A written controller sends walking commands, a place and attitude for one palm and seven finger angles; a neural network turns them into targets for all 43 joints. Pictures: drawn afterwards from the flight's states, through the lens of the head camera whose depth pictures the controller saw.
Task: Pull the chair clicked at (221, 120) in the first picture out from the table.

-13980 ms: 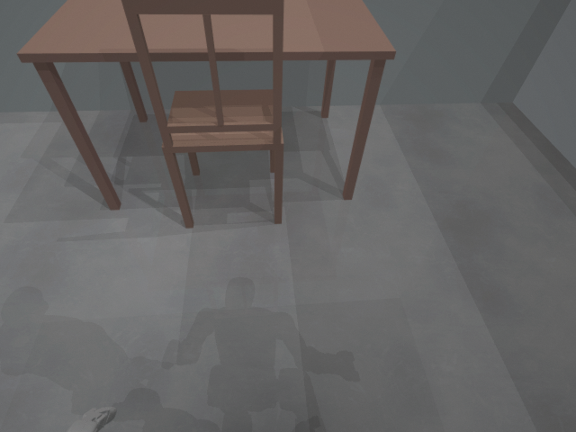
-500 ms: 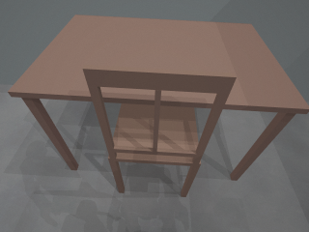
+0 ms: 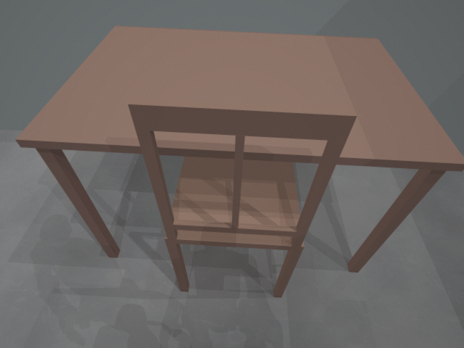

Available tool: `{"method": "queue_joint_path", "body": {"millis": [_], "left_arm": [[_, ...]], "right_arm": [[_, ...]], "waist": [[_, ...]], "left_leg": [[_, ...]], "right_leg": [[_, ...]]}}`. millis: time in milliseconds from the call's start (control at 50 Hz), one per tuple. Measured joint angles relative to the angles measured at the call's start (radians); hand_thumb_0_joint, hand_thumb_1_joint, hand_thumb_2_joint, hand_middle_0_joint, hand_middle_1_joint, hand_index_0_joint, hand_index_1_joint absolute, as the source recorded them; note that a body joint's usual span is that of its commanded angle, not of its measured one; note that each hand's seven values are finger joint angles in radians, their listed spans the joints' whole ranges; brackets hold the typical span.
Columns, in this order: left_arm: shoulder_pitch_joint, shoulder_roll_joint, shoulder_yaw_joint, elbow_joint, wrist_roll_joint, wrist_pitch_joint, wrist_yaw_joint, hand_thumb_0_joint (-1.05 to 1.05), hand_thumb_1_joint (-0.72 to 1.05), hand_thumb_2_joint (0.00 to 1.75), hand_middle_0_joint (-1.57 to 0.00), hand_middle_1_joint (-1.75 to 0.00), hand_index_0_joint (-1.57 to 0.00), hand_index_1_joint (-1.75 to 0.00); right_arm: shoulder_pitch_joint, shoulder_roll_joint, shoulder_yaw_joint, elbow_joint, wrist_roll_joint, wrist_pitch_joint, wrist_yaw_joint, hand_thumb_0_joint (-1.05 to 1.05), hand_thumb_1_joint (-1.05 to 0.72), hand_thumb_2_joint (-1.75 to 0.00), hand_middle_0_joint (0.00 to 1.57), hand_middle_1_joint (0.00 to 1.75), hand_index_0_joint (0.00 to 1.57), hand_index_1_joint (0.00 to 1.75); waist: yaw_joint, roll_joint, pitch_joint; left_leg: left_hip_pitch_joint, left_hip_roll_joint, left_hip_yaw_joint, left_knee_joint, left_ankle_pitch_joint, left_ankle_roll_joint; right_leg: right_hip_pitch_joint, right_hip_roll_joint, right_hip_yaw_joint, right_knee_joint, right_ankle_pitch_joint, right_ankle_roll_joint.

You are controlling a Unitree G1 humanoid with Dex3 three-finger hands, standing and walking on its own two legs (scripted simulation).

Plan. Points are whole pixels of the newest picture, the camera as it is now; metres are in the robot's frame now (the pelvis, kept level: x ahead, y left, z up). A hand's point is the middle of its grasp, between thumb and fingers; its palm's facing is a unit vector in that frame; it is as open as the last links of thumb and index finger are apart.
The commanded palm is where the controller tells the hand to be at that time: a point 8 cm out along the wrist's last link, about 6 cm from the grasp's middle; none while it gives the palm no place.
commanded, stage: come to a stop and stand still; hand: left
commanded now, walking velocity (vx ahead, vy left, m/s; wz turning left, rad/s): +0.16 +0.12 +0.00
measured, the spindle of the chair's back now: (237, 187) +0.49 +0.02 -0.06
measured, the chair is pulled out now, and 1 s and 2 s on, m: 0.00 0.00 0.00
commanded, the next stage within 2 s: look again from close up in 1.04 s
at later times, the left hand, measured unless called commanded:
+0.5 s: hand out of the picture +0.02 +0.20 -0.18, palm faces +0.04 -0.98 -0.20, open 7.4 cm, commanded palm none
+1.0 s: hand out of the picture -0.03 +0.17 -0.18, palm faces +0.03 -0.99 -0.15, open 7.4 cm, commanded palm none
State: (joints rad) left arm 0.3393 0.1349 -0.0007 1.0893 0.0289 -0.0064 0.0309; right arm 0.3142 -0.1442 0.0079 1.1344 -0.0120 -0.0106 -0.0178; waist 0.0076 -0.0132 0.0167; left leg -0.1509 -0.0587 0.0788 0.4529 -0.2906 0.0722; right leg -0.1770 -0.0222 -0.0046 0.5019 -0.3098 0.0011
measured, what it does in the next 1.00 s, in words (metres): stands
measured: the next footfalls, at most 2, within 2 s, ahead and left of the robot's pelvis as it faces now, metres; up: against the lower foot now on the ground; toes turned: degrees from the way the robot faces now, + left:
none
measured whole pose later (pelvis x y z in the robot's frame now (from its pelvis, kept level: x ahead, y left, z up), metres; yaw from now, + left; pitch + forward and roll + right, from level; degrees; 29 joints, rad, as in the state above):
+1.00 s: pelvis +0.01 +0.01 +0.00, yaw +0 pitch -2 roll -1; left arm 0.38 0.13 -0.02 1.09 0.02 -0.02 0.05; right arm 0.31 -0.14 0.02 1.14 0.00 -0.02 -0.02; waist 0.00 -0.02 0.04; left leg -0.14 -0.06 0.08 0.48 -0.31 0.09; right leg -0.15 -0.02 0.01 0.48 -0.31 0.02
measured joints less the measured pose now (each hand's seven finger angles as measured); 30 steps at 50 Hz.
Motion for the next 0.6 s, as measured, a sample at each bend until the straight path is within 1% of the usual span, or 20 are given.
{"method": "queue_joint_path", "body": {"millis": [100, 120, 140, 200, 220, 280, 340, 380, 420, 440, 460, 500, 600], "left_arm": [[0.024, -0.002, 0.011, -0.005, -0.001, -0.006, -0.001, 0.01, 0.91, 0.90, -0.20, -0.30, -0.20, -0.30], [0.026, -0.003, 0.010, -0.001, 0.001, -0.018, 0.008, 0.01, 0.91, 0.90, -0.20, -0.30, -0.20, -0.30], [0.027, -0.005, 0.008, 0.003, 0.003, -0.030, 0.015, 0.01, 0.91, 0.90, -0.20, -0.30, -0.20, -0.30], [0.029, 0.003, 0.001, 0.009, -0.004, -0.040, 0.025, 0.01, 0.91, 0.90, -0.20, -0.30, -0.20, -0.30], [0.026, 0.007, -0.001, 0.013, -0.006, -0.038, 0.028, 0.01, 0.91, 0.90, -0.20, -0.30, -0.20, -0.30], [0.007, 0.015, -0.006, 0.011, -0.013, -0.023, 0.035, 0.01, 0.91, 0.90, -0.20, -0.30, -0.20, -0.30], [-0.015, 0.019, -0.006, -0.011, -0.015, -0.010, 0.038, 0.01, 0.91, 0.90, -0.20, -0.30, -0.20, -0.30], [-0.030, 0.020, -0.004, -0.030, -0.015, -0.004, 0.039, 0.01, 0.91, 0.90, -0.20, -0.30, -0.20, -0.30], [-0.041, 0.021, -0.002, -0.048, -0.014, 0.001, 0.036, 0.01, 0.91, 0.90, -0.20, -0.30, -0.20, -0.30], [-0.045, 0.021, -0.001, -0.055, -0.013, 0.003, 0.034, 0.01, 0.91, 0.90, -0.20, -0.30, -0.20, -0.30], [-0.049, 0.021, 0.000, -0.061, -0.012, 0.005, 0.032, 0.01, 0.91, 0.90, -0.20, -0.30, -0.20, -0.30], [-0.051, 0.024, 0.001, -0.071, -0.009, 0.010, 0.027, 0.01, 0.91, 0.90, -0.20, -0.30, -0.20, -0.30], [-0.035, 0.033, 0.002, -0.079, 0.000, 0.019, 0.011, 0.01, 0.91, 0.90, -0.20, -0.30, -0.20, -0.30]], "right_arm": [[0.024, -0.009, -0.004, -0.007, -0.001, 0.002, 0.001, 0.00, -0.91, -0.90, 0.20, 0.30, 0.20, 0.30], [0.021, -0.013, 0.000, -0.011, -0.003, 0.004, 0.003, 0.00, -0.91, -0.90, 0.20, 0.30, 0.20, 0.30], [0.013, -0.018, 0.002, -0.021, -0.003, 0.007, 0.005, 0.00, -0.91, -0.90, 0.20, 0.30, 0.20, 0.30], [-0.012, -0.018, 0.002, -0.055, -0.007, -0.008, -0.002, 0.00, -0.91, -0.90, 0.20, 0.30, 0.20, 0.30], [-0.018, -0.016, 0.001, -0.062, -0.005, -0.014, -0.006, 0.00, -0.91, -0.90, 0.20, 0.30, 0.20, 0.30], [-0.026, -0.012, 0.003, -0.076, -0.001, -0.024, -0.016, 0.00, -0.91, -0.90, 0.20, 0.30, 0.20, 0.30], [-0.031, -0.016, 0.001, -0.081, 0.002, -0.020, -0.024, 0.01, -0.92, -0.90, 0.20, 0.30, 0.20, 0.30], [-0.039, -0.019, 0.001, -0.086, 0.003, -0.016, -0.028, 0.01, -0.93, -0.90, 0.20, 0.30, 0.20, 0.30], [-0.050, -0.021, 0.000, -0.091, 0.003, -0.013, -0.030, 0.01, -0.93, -0.90, 0.20, 0.30, 0.20, 0.30], [-0.057, -0.022, -0.001, -0.092, 0.002, -0.011, -0.030, 0.01, -0.93, -0.90, 0.20, 0.30, 0.20, 0.30], [-0.062, -0.023, -0.002, -0.094, 0.002, -0.009, -0.030, 0.01, -0.93, -0.90, 0.20, 0.30, 0.20, 0.30], [-0.070, -0.024, -0.003, -0.096, 0.000, -0.007, -0.026, 0.01, -0.93, -0.90, 0.20, 0.30, 0.20, 0.30], [-0.059, -0.021, -0.003, -0.091, -0.002, -0.002, -0.010, 0.00, -0.93, -0.90, 0.20, 0.30, 0.20, 0.30]], "waist": [[0.004, 0.011, -0.002], [0.006, 0.017, 0.000], [0.003, 0.025, 0.007], [-0.015, 0.016, 0.020], [-0.020, 0.011, 0.021], [-0.022, 0.005, 0.019], [-0.011, 0.001, 0.011], [-0.005, -0.003, 0.007], [-0.002, -0.004, 0.004], [-0.002, -0.002, 0.003], [-0.003, 0.001, 0.002], [-0.008, 0.002, -0.001], [-0.015, -0.011, -0.012]], "left_leg": [[-0.013, 0.000, -0.004, 0.046, -0.040, 0.004], [-0.027, 0.006, -0.007, 0.070, -0.052, -0.001], [-0.044, 0.013, -0.010, 0.099, -0.066, -0.005], [-0.065, 0.005, -0.010, 0.125, -0.085, 0.018], [-0.066, 0.002, -0.013, 0.130, -0.087, 0.020], [-0.049, -0.008, -0.022, 0.125, -0.081, 0.024], [-0.021, -0.023, -0.023, 0.098, -0.069, 0.035], [-0.010, -0.031, -0.018, 0.083, -0.060, 0.040], [-0.008, -0.035, -0.010, 0.076, -0.051, 0.042], [-0.009, -0.033, -0.007, 0.074, -0.048, 0.042], [-0.010, -0.029, -0.005, 0.072, -0.044, 0.041], [-0.012, -0.023, -0.002, 0.063, -0.033, 0.038], [-0.014, -0.014, 0.004, 0.039, -0.010, 0.033]], "right_leg": [[0.000, -0.002, -0.005, 0.024, -0.030, 0.006], [-0.004, 0.003, -0.007, 0.025, -0.032, 0.011], [-0.009, 0.010, -0.010, 0.027, -0.033, 0.015], [-0.036, 0.002, -0.010, 0.068, -0.046, 0.018], [-0.040, -0.001, -0.013, 0.080, -0.049, 0.017], [-0.034, -0.010, -0.022, 0.104, -0.038, 0.001], [-0.014, -0.020, -0.014, 0.099, -0.041, -0.022], [-0.004, -0.026, -0.005, 0.085, -0.046, -0.027], [0.006, -0.028, 0.006, 0.062, -0.049, -0.017], [0.009, -0.027, 0.010, 0.050, -0.045, -0.004], [0.010, -0.024, 0.012, 0.039, -0.035, 0.009], [0.010, -0.018, 0.015, 0.022, -0.013, 0.021], [0.004, -0.009, 0.021, 0.000, 0.012, 0.019]]}}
